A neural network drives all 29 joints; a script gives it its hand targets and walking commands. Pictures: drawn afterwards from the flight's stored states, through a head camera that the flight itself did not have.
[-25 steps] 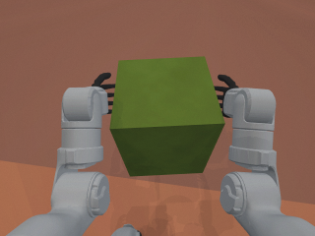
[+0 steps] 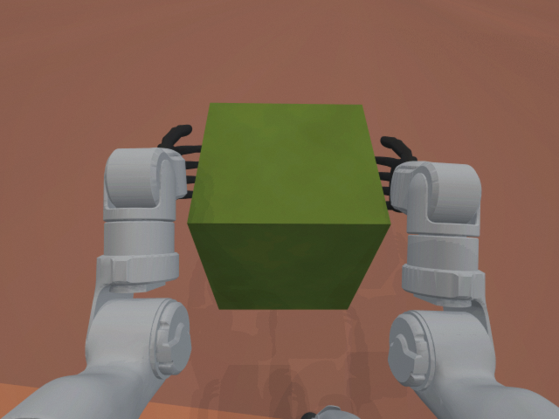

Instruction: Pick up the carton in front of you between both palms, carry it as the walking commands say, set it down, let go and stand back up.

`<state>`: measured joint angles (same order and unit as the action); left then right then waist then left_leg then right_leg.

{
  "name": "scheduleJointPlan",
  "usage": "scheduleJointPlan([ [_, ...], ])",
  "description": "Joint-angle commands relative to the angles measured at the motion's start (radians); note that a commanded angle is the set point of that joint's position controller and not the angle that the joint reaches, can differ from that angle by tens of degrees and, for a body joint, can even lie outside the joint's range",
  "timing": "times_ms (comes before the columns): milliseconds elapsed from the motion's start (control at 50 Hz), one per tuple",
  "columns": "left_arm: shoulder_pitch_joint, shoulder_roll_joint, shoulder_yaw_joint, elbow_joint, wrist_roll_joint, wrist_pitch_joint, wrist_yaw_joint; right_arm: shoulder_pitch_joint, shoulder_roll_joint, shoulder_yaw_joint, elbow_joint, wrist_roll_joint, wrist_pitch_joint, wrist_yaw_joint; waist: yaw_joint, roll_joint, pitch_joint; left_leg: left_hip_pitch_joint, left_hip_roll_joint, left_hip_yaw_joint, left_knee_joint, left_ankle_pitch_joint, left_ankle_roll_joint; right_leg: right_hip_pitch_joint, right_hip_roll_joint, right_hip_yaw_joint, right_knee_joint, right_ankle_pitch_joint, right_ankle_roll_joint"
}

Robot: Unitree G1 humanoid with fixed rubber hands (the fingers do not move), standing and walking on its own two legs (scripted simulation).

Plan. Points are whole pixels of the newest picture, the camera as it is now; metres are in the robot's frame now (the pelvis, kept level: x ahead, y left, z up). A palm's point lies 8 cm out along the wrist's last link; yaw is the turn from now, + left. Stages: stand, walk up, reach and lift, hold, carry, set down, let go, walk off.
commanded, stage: carry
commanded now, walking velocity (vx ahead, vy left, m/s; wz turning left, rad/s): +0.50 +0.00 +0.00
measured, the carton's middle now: (284, 215) +0.39 +0.00 +0.09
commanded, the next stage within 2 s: none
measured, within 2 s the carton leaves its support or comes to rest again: neither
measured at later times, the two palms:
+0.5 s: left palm (189, 61) +0.67 +0.17 +0.20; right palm (354, 63) +0.66 -0.13 +0.20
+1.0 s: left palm (227, 42) +0.91 +0.13 +0.13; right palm (348, 46) +0.91 -0.17 +0.13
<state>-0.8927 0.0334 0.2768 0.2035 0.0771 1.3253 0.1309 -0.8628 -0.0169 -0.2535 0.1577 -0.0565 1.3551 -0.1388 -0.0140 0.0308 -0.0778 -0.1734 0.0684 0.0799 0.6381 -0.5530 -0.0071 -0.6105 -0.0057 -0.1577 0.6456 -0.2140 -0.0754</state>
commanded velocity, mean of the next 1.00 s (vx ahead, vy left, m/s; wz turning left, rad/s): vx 0.50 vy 0.00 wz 0.00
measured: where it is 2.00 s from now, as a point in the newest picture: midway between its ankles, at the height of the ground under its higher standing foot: (276, 202)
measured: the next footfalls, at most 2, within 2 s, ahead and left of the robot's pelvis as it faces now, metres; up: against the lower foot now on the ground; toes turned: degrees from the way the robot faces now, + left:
left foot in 0.42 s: +0.42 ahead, +0.11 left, +0.01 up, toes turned +6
right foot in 0.90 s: +0.70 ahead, -0.10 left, +0.01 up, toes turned -10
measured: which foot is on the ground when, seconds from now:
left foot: up 0.00-0.40, down 0.42-0.90, up 0.92-1.00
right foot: down 0.00-0.46, up 0.48-0.88, down 0.90-1.00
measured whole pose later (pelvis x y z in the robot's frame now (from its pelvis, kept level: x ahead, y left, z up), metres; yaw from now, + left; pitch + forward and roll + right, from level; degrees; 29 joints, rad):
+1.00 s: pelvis +0.59 -0.02 +0.05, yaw +1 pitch +5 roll +0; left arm -0.46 -0.12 0.20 0.02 0.14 1.20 0.12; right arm -0.44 0.09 -0.21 -0.03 -0.12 1.23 -0.10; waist 0.01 0.02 -0.08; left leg -0.31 0.03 0.05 1.02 -0.45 0.00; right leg -0.42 -0.02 -0.21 0.46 -0.13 -0.08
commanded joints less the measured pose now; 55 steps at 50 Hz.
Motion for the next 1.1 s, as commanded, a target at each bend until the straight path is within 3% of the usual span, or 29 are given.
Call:
scheduleJointPlan([
  [0, -0.655, -1.068, -0.526, 0.001, -0.408, -0.016, -0.219, -0.772, 1.074, 0.531, -0.057, 0.421, -0.036, 0.241, 0.090, -0.359, -0.585, -0.515, -0.136, -0.024, 0.575, 0.034, -0.003, 0.950, -0.369, 0.798, -0.280, -0.115, -0.215],
  [20, -0.666, -1.089, -0.521, -0.026, -0.426, -0.018, -0.224, -0.809, 1.076, 0.541, -0.069, 0.420, -0.042, 0.237, 0.086, -0.285, -0.534, -0.617, -0.086, -0.111, 0.706, 0.026, 0.027, 0.935, -0.360, 0.779, -0.270, -0.023, -0.217],
  [60, -0.760, -1.134, -0.562, -0.141, -0.483, -0.025, -0.232, -0.826, 1.100, 0.544, -0.107, 0.428, -0.049, 0.223, 0.090, -0.093, -0.486, -0.657, -0.037, -0.118, 0.737, 0.117, 0.047, 0.837, -0.306, 0.571, -0.202, 0.207, -0.181],
  [100, -0.828, -1.154, -0.590, -0.231, -0.525, -0.026, -0.230, -0.812, 1.099, 0.537, -0.143, 0.420, -0.047, 0.203, 0.070, -0.105, -0.492, -0.623, -0.006, -0.118, 0.663, 0.162, 0.048, 0.766, -0.268, 0.458, -0.221, 0.169, -0.145],
  [200, -0.815, -1.115, -0.602, -0.303, -0.535, -0.004, -0.227, -0.760, 1.037, 0.542, -0.196, 0.378, -0.036, 0.165, 0.072, -0.127, -0.478, -0.650, -0.002, -0.062, 0.458, 0.173, 0.032, 0.739, -0.264, 0.355, -0.265, 0.148, -0.173],
  [260, -0.755, -1.082, -0.601, -0.247, -0.507, 0.010, -0.232, -0.712, 1.012, 0.547, -0.147, 0.350, -0.022, 0.166, 0.081, -0.158, -0.438, -0.594, -0.003, -0.030, 0.247, 0.294, 0.027, 0.719, -0.232, 0.271, -0.265, 0.224, -0.144],
  [340, -0.716, -1.068, -0.586, -0.136, -0.472, 0.009, -0.244, -0.682, 1.019, 0.540, -0.037, 0.345, -0.014, 0.194, 0.080, -0.181, -0.375, -0.441, -0.068, 0.068, 0.007, 0.380, 0.047, 0.688, -0.197, 0.167, -0.222, 0.405, -0.085],
  [360, -0.709, -1.070, -0.578, -0.111, -0.465, 0.007, -0.247, -0.680, 1.028, 0.533, -0.009, 0.351, -0.015, 0.203, 0.070, -0.193, -0.366, -0.386, -0.086, 0.087, -0.046, 0.380, 0.057, 0.680, -0.195, 0.150, -0.192, 0.447, -0.069],
  [400, -0.702, -1.083, -0.563, -0.069, -0.460, 0.001, -0.250, -0.671, 1.044, 0.512, 0.045, 0.362, -0.023, 0.220, -0.007, -0.154, -0.432, -0.076, -0.128, 0.145, -0.173, 0.418, 0.079, 0.587, -0.155, 0.054, 0.019, 0.577, -0.012],
  [420, -0.705, -1.083, -0.555, -0.051, -0.453, -0.004, -0.250, -0.654, 1.048, 0.499, 0.070, 0.369, -0.029, 0.227, -0.055, -0.087, -0.500, 0.176, -0.025, 0.010, -0.149, 0.340, 0.094, 0.412, -0.142, 0.048, 0.187, 0.373, 0.027],
  [440, -0.710, -1.106, -0.545, -0.041, -0.452, -0.005, -0.252, -0.657, 1.029, 0.486, 0.074, 0.368, -0.040, 0.233, -0.056, 0.173, -0.556, 0.367, 0.239, -0.469, -0.214, 0.257, 0.190, 0.124, -0.038, 0.049, 0.438, 0.054, 0.075],
  [460, -0.730, -1.115, -0.541, -0.029, -0.443, -0.008, -0.250, -0.659, 1.060, 0.484, 0.087, 0.373, -0.047, 0.237, -0.069, 0.286, -0.495, 0.461, 0.293, -0.670, -0.284, 0.426, 0.262, -0.125, 0.070, 0.114, 0.600, -0.286, 0.074],
  [480, -0.733, -1.129, -0.535, -0.022, -0.438, -0.015, -0.245, -0.671, 1.080, 0.476, 0.069, 0.383, -0.052, 0.242, -0.059, 0.219, -0.482, 0.462, 0.293, -0.600, -0.245, 0.515, 0.269, -0.190, 0.019, 0.171, 0.697, -0.295, 0.046],
  [500, -0.714, -1.142, -0.525, -0.014, -0.432, -0.021, -0.242, -0.683, 1.115, 0.484, 0.053, 0.401, -0.060, 0.250, -0.057, 0.102, -0.455, 0.402, 0.271, -0.520, -0.220, 0.603, 0.252, -0.203, -0.011, 0.176, 0.698, -0.258, 0.039],
  [520, -0.699, -1.158, -0.523, -0.016, -0.429, -0.030, -0.238, -0.713, 1.144, 0.499, 0.017, 0.421, -0.071, 0.257, -0.050, 0.035, -0.434, 0.339, 0.254, -0.448, -0.233, 0.606, 0.222, -0.192, -0.045, 0.189, 0.641, -0.198, 0.043],
  [560, -0.691, -1.189, -0.532, -0.045, -0.427, -0.051, -0.227, -0.767, 1.190, 0.530, -0.047, 0.458, -0.091, 0.266, -0.037, 0.068, -0.426, 0.268, 0.222, -0.353, -0.270, 0.597, 0.190, -0.143, -0.063, 0.174, 0.538, -0.148, 0.060],
  [600, -0.673, -1.205, -0.550, -0.080, -0.425, -0.068, -0.213, -0.772, 1.214, 0.550, -0.089, 0.477, -0.105, 0.270, -0.037, 0.102, -0.434, 0.272, 0.210, -0.296, -0.299, 0.610, 0.193, -0.137, -0.058, 0.146, 0.467, -0.113, 0.073],
  [680, -0.592, -1.209, -0.594, -0.121, -0.413, -0.087, -0.191, -0.688, 1.211, 0.586, -0.128, 0.473, -0.120, 0.266, -0.032, 0.108, -0.416, 0.315, 0.183, -0.185, -0.331, 0.689, 0.192, -0.144, -0.070, 0.102, 0.238, -0.009, 0.094],
  [800, -0.413, -1.230, -0.662, -0.159, -0.409, -0.093, -0.224, -0.448, 1.181, 0.615, -0.145, 0.387, -0.126, 0.266, -0.017, 0.117, -0.341, 0.369, 0.138, -0.031, -0.308, 0.957, 0.119, 0.032, -0.015, -0.002, -0.168, 0.220, 0.082],
  [840, -0.343, -1.240, -0.682, -0.179, -0.409, -0.092, -0.243, -0.350, 1.174, 0.629, -0.161, 0.355, -0.126, 0.267, -0.007, 0.139, -0.361, 0.370, 0.120, 0.023, -0.211, 1.098, 0.079, 0.199, 0.014, -0.051, -0.289, 0.270, 0.063],
  [860, -0.307, -1.245, -0.690, -0.186, -0.406, -0.092, -0.252, -0.299, 1.171, 0.643, -0.168, 0.346, -0.124, 0.270, 0.005, 0.115, -0.402, 0.295, 0.099, 0.067, -0.090, 1.092, 0.049, 0.388, 0.025, -0.077, -0.333, 0.280, 0.049],
  [880, -0.251, -1.246, -0.693, -0.183, -0.403, -0.093, -0.262, -0.264, 1.168, 0.657, -0.180, 0.340, -0.124, 0.274, 0.022, 0.080, -0.449, 0.138, 0.086, 0.074, 0.043, 0.923, 0.018, 0.609, -0.046, -0.013, -0.295, 0.236, 0.030],
  [900, -0.199, -1.232, -0.690, -0.197, -0.399, -0.094, -0.271, -0.232, 1.166, 0.675, -0.194, 0.339, -0.123, 0.280, 0.037, -0.076, -0.529, -0.052, 0.051, 0.068, 0.242, 0.568, 0.006, 0.815, -0.263, 0.269, -0.212, 0.326, -0.002],
  [920, -0.184, -1.199, -0.702, -0.200, -0.365, -0.104, -0.273, -0.233, 1.215, 0.697, -0.214, 0.342, -0.121, 0.285, 0.026, -0.334, -0.564, -0.436, -0.077, 0.015, 0.461, 0.108, -0.023, 1.093, -0.430, 0.598, -0.264, 0.324, -0.161],
  [940, -0.131, -1.228, -0.711, -0.230, -0.376, -0.110, -0.278, -0.212, 1.194, 0.714, -0.249, 0.345, -0.126, 0.290, 0.034, -0.304, -0.518, -0.561, -0.068, -0.053, 0.569, 0.044, -0.004, 1.052, -0.422, 0.624, -0.306, 0.287, -0.172],
  [980, -0.130, -1.253, -0.749, -0.358, -0.388, -0.124, -0.282, -0.191, 1.234, 0.762, -0.319, 0.370, -0.145, 0.295, 0.036, -0.117, -0.450, -0.561, 0.004, -0.087, 0.517, 0.128, 0.015, 0.923, -0.370, 0.461, -0.325, 0.365, -0.113],
  [1000, -0.126, -1.259, -0.771, -0.414, -0.392, -0.130, -0.282, -0.159, 1.241, 0.782, -0.353, 0.374, -0.155, 0.294, 0.034, -0.080, -0.420, -0.532, 0.033, -0.088, 0.440, 0.174, 0.010, 0.851, -0.354, 0.390, -0.356, 0.350, -0.086],
  [1040, -0.057, -1.244, -0.810, -0.492, -0.390, -0.140, -0.284, -0.076, 1.241, 0.821, -0.412, 0.375, -0.171, 0.288, 0.033, -0.127, -0.422, -0.454, 0.026, -0.047, 0.321, 0.214, -0.007, 0.782, -0.319, 0.285, -0.401, 0.304, -0.066],
  [1080, 0.048, -1.201, -0.836, -0.536, -0.382, -0.147, -0.293, 0.029, 1.211, 0.846, -0.457, 0.349, -0.187, 0.280, 0.036, -0.150, -0.406, -0.448, 0.018, -0.011, 0.224, 0.231, -0.020, 0.763, -0.298, 0.225, -0.421, 0.275, -0.075],
])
